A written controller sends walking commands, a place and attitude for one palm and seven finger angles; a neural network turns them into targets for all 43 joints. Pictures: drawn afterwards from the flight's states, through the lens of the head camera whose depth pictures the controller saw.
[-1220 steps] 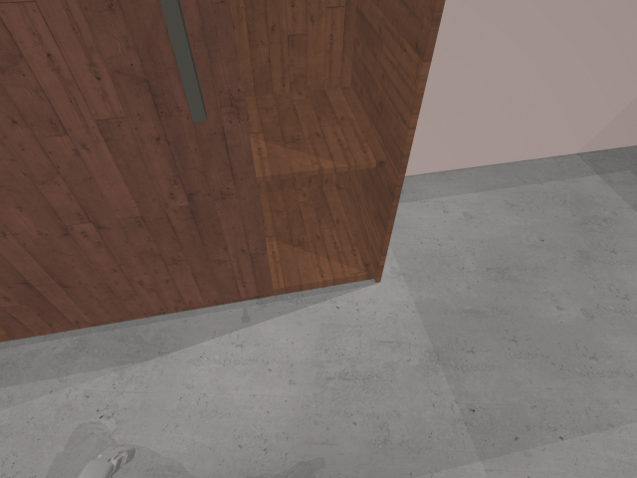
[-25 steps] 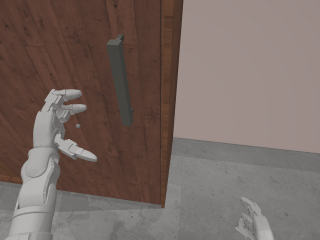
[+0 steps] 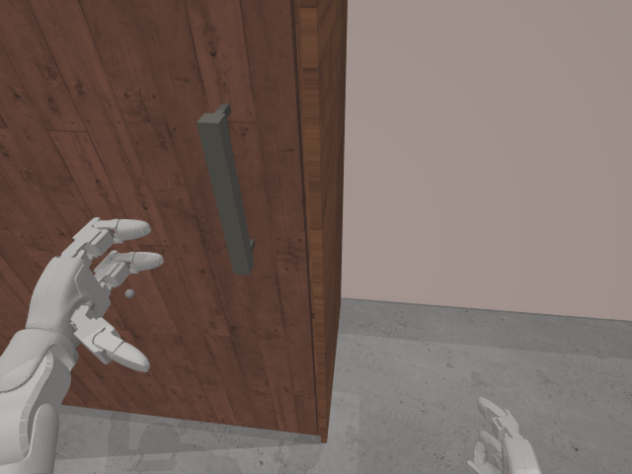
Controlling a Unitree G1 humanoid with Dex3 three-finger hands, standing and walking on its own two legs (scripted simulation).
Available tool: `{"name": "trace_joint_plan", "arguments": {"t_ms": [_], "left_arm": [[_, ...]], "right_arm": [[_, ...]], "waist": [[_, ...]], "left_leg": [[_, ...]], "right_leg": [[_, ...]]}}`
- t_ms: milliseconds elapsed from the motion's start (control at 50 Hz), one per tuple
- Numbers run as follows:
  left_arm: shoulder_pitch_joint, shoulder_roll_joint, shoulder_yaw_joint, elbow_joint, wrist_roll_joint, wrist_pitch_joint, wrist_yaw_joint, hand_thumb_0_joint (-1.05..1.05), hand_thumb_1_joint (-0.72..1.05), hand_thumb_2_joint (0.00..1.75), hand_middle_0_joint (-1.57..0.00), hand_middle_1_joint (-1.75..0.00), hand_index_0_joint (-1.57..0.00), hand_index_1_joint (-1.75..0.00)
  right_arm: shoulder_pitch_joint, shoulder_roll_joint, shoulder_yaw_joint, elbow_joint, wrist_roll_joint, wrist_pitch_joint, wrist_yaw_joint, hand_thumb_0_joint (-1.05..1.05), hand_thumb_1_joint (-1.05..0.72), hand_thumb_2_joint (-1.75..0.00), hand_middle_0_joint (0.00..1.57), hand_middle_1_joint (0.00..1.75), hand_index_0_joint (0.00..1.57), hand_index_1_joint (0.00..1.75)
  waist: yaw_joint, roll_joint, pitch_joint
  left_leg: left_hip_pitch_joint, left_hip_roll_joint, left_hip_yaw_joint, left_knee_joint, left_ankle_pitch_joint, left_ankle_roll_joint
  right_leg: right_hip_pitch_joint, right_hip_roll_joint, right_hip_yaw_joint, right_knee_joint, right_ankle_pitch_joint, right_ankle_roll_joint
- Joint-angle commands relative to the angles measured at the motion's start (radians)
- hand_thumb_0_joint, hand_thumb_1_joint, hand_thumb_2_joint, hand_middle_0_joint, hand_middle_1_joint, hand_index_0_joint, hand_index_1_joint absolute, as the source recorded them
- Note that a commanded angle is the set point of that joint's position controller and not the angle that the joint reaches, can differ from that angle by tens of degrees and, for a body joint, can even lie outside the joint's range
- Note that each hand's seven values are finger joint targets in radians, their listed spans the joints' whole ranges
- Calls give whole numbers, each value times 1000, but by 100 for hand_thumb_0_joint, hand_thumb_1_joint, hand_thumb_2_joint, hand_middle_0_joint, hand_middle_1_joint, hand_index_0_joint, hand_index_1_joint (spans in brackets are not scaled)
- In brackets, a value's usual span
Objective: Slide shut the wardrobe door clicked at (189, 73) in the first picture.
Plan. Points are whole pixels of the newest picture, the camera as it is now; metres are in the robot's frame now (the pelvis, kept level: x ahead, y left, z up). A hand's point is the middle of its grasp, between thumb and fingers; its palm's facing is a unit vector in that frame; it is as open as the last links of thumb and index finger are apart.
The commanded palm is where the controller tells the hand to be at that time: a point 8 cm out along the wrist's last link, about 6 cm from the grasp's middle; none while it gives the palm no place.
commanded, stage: draw the hand back to the body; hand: left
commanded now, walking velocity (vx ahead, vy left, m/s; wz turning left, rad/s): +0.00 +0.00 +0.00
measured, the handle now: (234, 195) +0.44 +0.16 +0.17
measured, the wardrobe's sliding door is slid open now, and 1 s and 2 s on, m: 0.01 0.01 0.01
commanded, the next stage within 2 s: step back with the hand held close in 1.32 s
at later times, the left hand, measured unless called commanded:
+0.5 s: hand (95, 338) +0.20 +0.25 +0.15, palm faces +0.38 -0.88 -0.27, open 13.1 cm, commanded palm +0.16 +0.29 +0.17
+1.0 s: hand (50, 352) +0.18 +0.27 +0.16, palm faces +0.45 -0.82 -0.36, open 8.3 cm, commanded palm +0.13 +0.31 +0.18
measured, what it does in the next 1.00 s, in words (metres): stands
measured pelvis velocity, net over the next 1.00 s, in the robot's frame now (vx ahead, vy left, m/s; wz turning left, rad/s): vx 0.00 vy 0.01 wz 0.00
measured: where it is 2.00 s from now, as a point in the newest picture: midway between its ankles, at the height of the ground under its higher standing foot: outside the picture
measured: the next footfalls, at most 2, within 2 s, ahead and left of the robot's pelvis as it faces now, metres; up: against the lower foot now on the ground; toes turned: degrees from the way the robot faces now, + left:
none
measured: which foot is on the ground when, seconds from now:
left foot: down 0.00-1.00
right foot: down 0.00-1.00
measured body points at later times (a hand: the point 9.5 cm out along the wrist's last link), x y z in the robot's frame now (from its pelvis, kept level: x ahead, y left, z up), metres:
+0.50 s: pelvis -0.02 +0.00 +0.00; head -0.04 -0.02 +0.45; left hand +0.18 +0.29 +0.17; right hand +0.17 -0.21 -0.08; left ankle -0.02 +0.10 -0.74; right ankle +0.01 -0.10 -0.74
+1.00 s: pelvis +0.00 +0.01 +0.01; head -0.04 +0.00 +0.45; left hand +0.15 +0.31 +0.18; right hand +0.19 -0.21 -0.07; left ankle -0.02 +0.10 -0.74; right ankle +0.01 -0.10 -0.74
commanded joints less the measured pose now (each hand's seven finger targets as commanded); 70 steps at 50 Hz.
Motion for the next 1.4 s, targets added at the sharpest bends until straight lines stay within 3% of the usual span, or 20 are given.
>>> {"name": "trace_joint_plan", "arguments": {"t_ms": [0,60,100,160,220,240,260,280,300,360,480,520,620,680,740,920,1000,1080,1240,1380], "left_arm": [[-100,147,92,-185,-28,-43,8,0,-55,20,-25,-115,-25,-115],[-160,152,47,-227,-1,-7,6,0,-55,20,-25,-115,-25,-115],[-215,184,55,-299,8,-11,13,0,-55,20,-25,-115,-25,-115],[-266,234,93,-392,12,-59,21,0,-48,24,-25,-111,-25,-111],[-212,244,126,-381,5,-105,28,0,-37,29,-24,-104,-24,-104],[-215,314,133,-463,161,-155,215,0,-33,31,-24,-102,-24,-102],[-101,184,76,-376,173,-165,289,0,-30,32,-24,-100,-24,-100],[-61,142,42,-354,177,-170,317,0,-26,34,-24,-98,-24,-98],[-9,121,25,-309,195,-182,339,0,-22,36,-24,-96,-24,-96],[54,113,5,-345,222,-230,381,0,-12,41,-24,-89,-24,-89],[60,197,59,-493,262,-292,434,0,10,51,-23,-77,-23,-77],[77,197,70,-503,268,-297,443,0,17,55,-22,-73,-22,-73],[145,151,47,-459,275,-298,443,0,36,64,-22,-62,-22,-62],[199,137,47,-423,274,-297,438,0,47,69,-22,-55,-22,-55],[231,149,67,-449,271,-303,435,0,57,74,-21,-49,-21,-49],[278,179,108,-580,278,-301,447,0,90,90,-20,-30,-20,-30],[256,151,80,-525,279,-283,448,0,90,90,-20,-30,-20,-30],[247,148,79,-496,280,-276,448,0,90,90,-20,-30,-20,-30],[257,164,90,-578,284,-279,452,0,90,90,-20,-30,-20,-30],[270,159,97,-521,280,-271,450,0,90,90,-20,-30,-20,-30]], "right_arm": [[-158,-109,-45,-172,0,-77,15,0,-90,-90,20,30,20,30],[-162,-118,-48,-182,8,-73,9,0,-90,-90,20,30,20,30],[-169,-119,-50,-187,7,-78,0,0,-90,-90,20,30,20,30],[-177,-111,-46,-189,-1,-97,-11,0,-90,-90,20,30,20,30],[-173,-106,-39,-171,-7,-113,-12,0,-90,-90,20,30,20,30],[-184,-101,-64,-171,-46,-104,5,0,-90,-90,20,30,20,30],[-175,-93,-64,-155,-50,-100,14,0,-90,-90,20,30,20,30],[-173,-95,-65,-156,-46,-92,21,0,-90,-90,20,30,20,30],[-169,-86,-64,-147,-46,-74,26,0,-90,-90,20,30,20,30],[-166,-85,-72,-150,-48,-43,40,0,-90,-90,20,30,20,30],[-176,-88,-86,-154,-63,-36,39,0,-90,-90,20,30,20,30],[-178,-81,-89,-151,-63,-34,36,0,-90,-90,20,30,20,30],[-179,-76,-89,-137,-59,-22,37,0,-90,-90,20,30,20,30],[-175,-82,-94,-138,-58,-11,42,0,-90,-90,20,30,20,30],[-174,-82,-100,-148,-60,-1,45,0,-90,-90,20,30,20,30],[-163,-74,-99,-162,-66,-3,41,0,-90,-90,20,30,20,30],[-162,-77,-97,-155,-66,5,37,0,-90,-90,20,30,20,30],[-160,-83,-97,-154,-66,14,36,0,-90,-90,20,30,20,30],[-168,-74,-94,-157,-73,10,42,0,-90,-90,20,30,20,30],[-171,-76,-96,-156,-68,19,39,0,-90,-90,20,30,20,30]], "waist": [[27,-26,-38],[6,-13,8],[2,4,-14],[5,10,-92],[15,21,-101],[45,14,7],[23,-7,48],[25,-53,76],[19,-41,105],[22,0,52],[34,-19,-65],[32,-28,-69],[30,16,42],[35,-31,74],[40,-42,44],[45,51,-2],[32,-8,69],[35,-31,72],[46,59,-2],[42,-9,67]], "left_leg": [[-39,9,-49,-58,271,2],[-48,10,-56,-69,172,11],[-26,9,-64,-72,143,16],[14,6,-71,-68,151,20],[14,7,-74,-73,163,13],[-61,0,-65,-90,141,10],[-71,5,-57,-97,109,1],[-78,7,-65,-107,78,-2],[-74,14,-59,-111,58,-1],[-52,14,-49,-135,61,3],[8,17,-49,-150,144,10],[20,16,-48,-149,170,11],[10,22,-51,-170,178,0],[-1,27,-57,-181,183,-2],[5,26,-51,-175,202,2],[37,27,-55,-165,284,-14],[23,32,-57,-173,249,-12],[19,32,-64,-181,240,-12],[41,30,-66,-172,302,-23],[18,34,-63,-186,243,-20]], "right_leg": [[43,-18,29,-55,277,13],[-4,-17,37,-84,148,17],[-3,-18,44,-96,100,18],[32,-18,47,-92,95,16],[51,-17,39,-86,112,13],[41,-30,83,-152,76,11],[30,-42,73,-157,41,11],[19,-43,69,-164,10,13],[4,-42,73,-171,-16,12],[52,-49,74,-162,-4,11],[136,-47,68,-149,79,10],[141,-46,66,-148,108,9],[104,-39,56,-157,107,5],[104,-33,51,-159,104,6],[125,-36,58,-153,125,7],[152,-30,59,-138,202,1],[112,-26,53,-152,164,6],[114,-27,48,-150,149,5],[162,-30,54,-132,199,0],[133,-26,51,-155,149,1]]}}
